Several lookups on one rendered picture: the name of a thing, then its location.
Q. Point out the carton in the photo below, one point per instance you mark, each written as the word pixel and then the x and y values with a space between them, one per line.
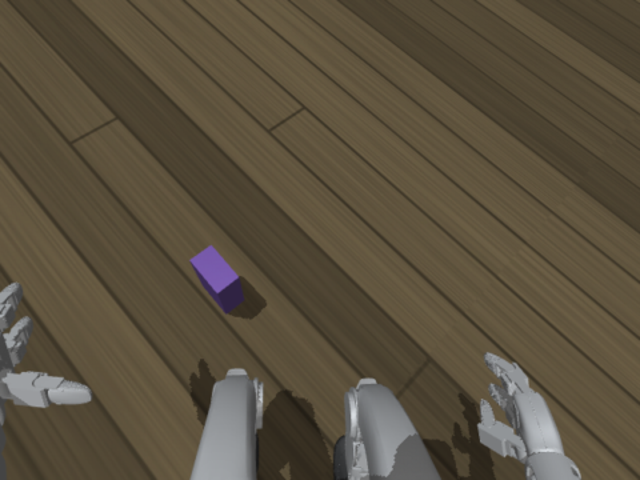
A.
pixel 218 278

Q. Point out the right robot hand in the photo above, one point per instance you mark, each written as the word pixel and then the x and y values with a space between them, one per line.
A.
pixel 526 411

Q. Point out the right robot arm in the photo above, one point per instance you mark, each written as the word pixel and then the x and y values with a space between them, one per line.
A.
pixel 550 466

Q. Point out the left robot hand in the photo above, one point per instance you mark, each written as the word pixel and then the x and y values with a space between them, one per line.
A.
pixel 30 388

